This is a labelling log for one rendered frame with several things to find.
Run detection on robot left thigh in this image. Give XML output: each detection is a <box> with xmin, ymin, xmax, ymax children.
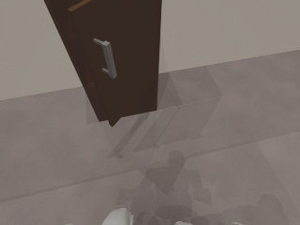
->
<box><xmin>101</xmin><ymin>209</ymin><xmax>134</xmax><ymax>225</ymax></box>

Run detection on handle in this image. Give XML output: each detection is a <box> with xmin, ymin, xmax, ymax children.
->
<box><xmin>93</xmin><ymin>38</ymin><xmax>117</xmax><ymax>79</ymax></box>

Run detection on cupboard door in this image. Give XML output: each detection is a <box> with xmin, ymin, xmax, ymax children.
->
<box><xmin>67</xmin><ymin>0</ymin><xmax>158</xmax><ymax>127</ymax></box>

